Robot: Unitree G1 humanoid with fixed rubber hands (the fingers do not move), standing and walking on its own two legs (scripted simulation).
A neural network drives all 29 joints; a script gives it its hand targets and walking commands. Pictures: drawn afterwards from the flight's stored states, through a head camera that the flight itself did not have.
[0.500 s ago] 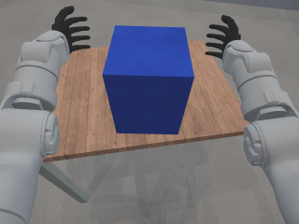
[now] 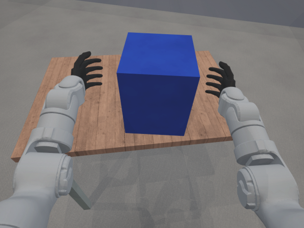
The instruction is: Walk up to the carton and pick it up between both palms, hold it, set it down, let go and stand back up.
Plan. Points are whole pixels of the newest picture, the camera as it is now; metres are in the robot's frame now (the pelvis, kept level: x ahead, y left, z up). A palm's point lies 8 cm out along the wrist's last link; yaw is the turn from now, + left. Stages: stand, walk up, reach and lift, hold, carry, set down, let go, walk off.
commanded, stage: set down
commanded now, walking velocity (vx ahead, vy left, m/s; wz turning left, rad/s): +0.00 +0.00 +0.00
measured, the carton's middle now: (157, 86) +0.52 +0.00 +0.08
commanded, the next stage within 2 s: none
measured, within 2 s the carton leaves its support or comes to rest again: neither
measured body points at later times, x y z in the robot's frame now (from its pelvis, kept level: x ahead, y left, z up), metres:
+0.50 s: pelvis +0.00 +0.00 +0.00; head +0.00 +0.01 +0.45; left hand +0.37 +0.21 +0.11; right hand +0.37 -0.18 +0.10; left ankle +0.02 +0.11 -0.75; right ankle +0.00 -0.12 -0.75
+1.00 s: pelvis +0.01 +0.00 +0.00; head +0.01 +0.01 +0.45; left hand +0.30 +0.21 +0.05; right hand +0.30 -0.18 +0.05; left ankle +0.02 +0.11 -0.75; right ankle +0.00 -0.12 -0.75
